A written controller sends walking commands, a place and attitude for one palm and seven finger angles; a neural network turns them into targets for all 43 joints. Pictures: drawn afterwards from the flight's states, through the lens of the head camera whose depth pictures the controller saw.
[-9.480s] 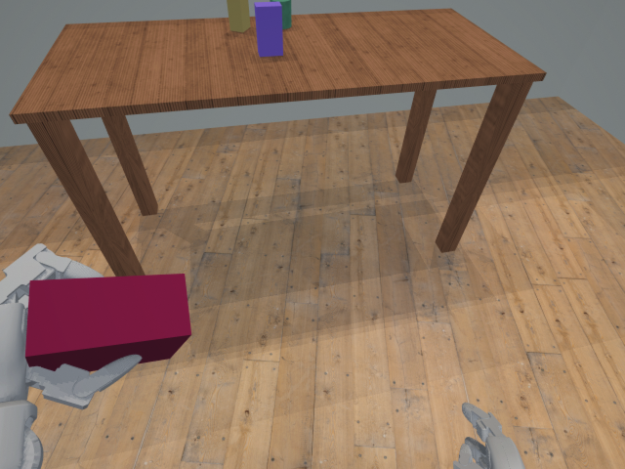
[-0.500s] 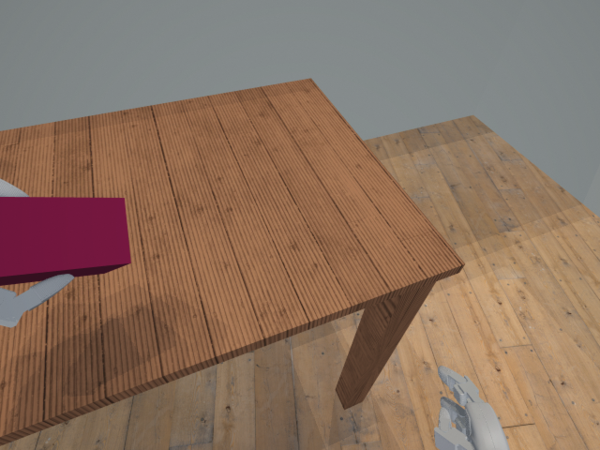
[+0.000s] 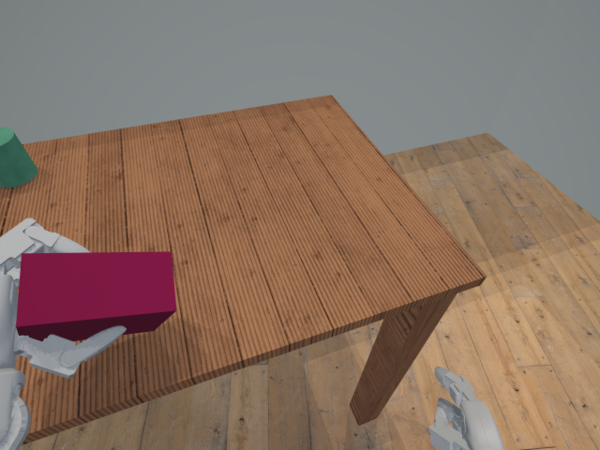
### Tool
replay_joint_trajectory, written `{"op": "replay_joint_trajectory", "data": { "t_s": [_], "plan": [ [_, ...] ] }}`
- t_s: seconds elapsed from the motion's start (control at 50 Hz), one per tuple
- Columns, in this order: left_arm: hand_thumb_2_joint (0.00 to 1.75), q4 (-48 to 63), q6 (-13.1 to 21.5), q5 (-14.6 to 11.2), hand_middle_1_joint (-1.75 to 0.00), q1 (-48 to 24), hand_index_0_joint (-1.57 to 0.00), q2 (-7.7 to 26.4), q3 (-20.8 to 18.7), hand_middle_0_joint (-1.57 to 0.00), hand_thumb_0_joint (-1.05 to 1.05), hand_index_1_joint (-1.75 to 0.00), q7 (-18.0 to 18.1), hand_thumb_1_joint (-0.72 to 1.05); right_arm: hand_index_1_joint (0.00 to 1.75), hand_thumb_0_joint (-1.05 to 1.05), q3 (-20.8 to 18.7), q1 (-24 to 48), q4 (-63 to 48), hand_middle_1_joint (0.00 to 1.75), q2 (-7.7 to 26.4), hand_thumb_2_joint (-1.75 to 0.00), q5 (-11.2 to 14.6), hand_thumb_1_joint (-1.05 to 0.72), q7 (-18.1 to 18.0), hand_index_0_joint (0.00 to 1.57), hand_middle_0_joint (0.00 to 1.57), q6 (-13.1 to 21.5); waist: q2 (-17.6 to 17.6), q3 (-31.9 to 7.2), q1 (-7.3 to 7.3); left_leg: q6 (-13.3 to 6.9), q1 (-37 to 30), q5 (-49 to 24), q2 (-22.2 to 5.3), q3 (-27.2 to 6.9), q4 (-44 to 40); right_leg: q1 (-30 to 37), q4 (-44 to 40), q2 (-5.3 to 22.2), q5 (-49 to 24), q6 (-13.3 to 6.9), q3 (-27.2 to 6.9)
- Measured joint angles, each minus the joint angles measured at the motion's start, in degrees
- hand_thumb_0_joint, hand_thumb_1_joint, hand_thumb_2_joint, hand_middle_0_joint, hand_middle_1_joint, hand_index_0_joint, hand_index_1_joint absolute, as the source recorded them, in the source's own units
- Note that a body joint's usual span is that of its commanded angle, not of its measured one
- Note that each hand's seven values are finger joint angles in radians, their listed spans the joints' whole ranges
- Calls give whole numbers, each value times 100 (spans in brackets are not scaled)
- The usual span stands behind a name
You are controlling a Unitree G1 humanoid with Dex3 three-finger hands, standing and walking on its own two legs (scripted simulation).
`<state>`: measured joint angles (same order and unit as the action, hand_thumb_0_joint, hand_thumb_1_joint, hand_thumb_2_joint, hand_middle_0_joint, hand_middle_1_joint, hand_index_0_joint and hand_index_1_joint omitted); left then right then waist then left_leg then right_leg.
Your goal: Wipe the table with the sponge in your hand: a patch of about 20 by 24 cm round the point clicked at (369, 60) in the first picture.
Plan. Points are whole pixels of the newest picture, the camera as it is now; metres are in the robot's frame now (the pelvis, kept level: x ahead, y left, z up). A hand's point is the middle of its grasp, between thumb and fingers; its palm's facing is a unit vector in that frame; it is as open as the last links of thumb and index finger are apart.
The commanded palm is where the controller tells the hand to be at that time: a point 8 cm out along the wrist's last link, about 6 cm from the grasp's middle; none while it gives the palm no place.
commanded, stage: look again from close up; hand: left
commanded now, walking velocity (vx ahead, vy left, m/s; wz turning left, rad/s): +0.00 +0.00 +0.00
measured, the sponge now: (121, 297) +0.24 +0.21 +0.14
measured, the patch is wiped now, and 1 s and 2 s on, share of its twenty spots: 0.00 0.00 0.00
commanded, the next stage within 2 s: come to a stop and stand still in 0.30 s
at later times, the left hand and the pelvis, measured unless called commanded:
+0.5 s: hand (32, 292) +0.21 +0.28 +0.18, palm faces +0.43 -0.79 -0.44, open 10.2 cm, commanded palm +0.14 +0.28 +0.18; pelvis -0.02 +0.00 +0.00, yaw +1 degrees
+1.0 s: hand (47, 292) +0.22 +0.27 +0.17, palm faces +0.40 -0.85 -0.33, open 10.2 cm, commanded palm +0.16 +0.30 +0.18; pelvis +0.00 +0.02 +0.00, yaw +0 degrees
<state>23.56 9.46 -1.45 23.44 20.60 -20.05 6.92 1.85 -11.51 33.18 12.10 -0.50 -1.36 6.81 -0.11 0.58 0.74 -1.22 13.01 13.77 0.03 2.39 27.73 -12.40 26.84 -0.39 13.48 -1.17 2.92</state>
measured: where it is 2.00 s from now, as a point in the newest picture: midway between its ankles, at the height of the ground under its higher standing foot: outside the picture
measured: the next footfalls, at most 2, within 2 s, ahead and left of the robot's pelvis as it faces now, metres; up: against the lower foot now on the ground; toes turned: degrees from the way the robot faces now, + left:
none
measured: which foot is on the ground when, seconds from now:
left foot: down 0.00-1.00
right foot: down 0.00-1.00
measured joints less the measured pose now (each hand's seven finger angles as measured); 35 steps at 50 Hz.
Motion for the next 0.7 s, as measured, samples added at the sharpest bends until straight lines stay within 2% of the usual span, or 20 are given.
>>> {"op": "replay_joint_trajectory", "data": {
  "t_s": [0.16, 0.44, 0.46, 0.48, 0.52, 0.58, 0.64, 0.7],
  "plan": [
    [101, -75, -162, -56, -134, 66, -74, -58, 94, -71, -2, -134, -36, -51, 30, 1, 1, -16, -91, 30, 5, -90, 43, -90, -57, 20, 20, -67, -24, -22, 18, -24, -49, -15, 20, -11, -17, 71, -47, 19, -26, 25, 11],
    [101, -8, -101, -104, -134, 84, -74, -54, 113, -71, -2, -134, -7, -51, 30, 1, -9, -184, -4, 30, 8, -90, 97, -90, -109, 20, 20, -78, -21, -44, -14, -42, -76, -168, 40, -29, -173, 125, -245, 33, -195, 45, 31],
    [101, -64, -108, 130, -134, -185, -74, 110, 61, -71, -2, -134, -136, -51, 30, 1, -58, -255, -32, 30, -4, -90, 36, -90, -122, 20, 20, -2, -20, 0, 76, -39, 7, -162, 12, -55, -94, 92, -247, 7, -213, 44, 59],
    [101, -294, 68, 229, -134, -584, -74, 349, -49, -71, -2, -134, -252, -51, 30, 1, -65, -276, 26, 30, -26, -90, 21, -90, -123, 20, 20, 82, -64, 40, 165, -34, 111, -164, 0, -80, -25, 7, -209, -4, -228, 30, 85],
    [101, -738, 308, 120, -134, -1109, -74, 559, -299, -71, -2, -134, -282, -51, 30, 1, -39, -207, 130, 30, -43, -90, 37, -90, -35, 20, 20, 131, -118, 135, 250, -20, 189, -202, -34, -48, -4, -84, -204, -36, -289, 2, 54],
    [101, -632, 355, -98, -134, -907, -74, 340, -421, -71, -2, -134, -152, -51, 30, 1, -68, -146, 91, 30, -20, -90, 87, -90, 132, 20, 20, 209, -88, 214, 121, -52, 165, -244, -12, 67, -67, -143, -168, -10, -333, 33, -59],
    [101, -212, 449, -99, -134, -240, -74, 71, -101, -71, -2, -134, -156, -51, 30, 1, -108, -222, 40, 30, 1, -90, 107, -90, 166, 20, 20, 268, -47, 175, 8, -107, 153, -225, 39, 134, -82, -180, -106, 41, -286, 92, -127],
    [101, -29, 533, -49, -134, 228, -74, 23, 187, -71, -2, -134, -243, -51, 30, 1, -106, -339, 74, 30, -34, -90, 102, -90, 98, 20, 20, 259, -85, 117, -28, -128, 152, -187, 65, 111, -73, -158, -109, 66, -240, 117, -107]
  ]
}}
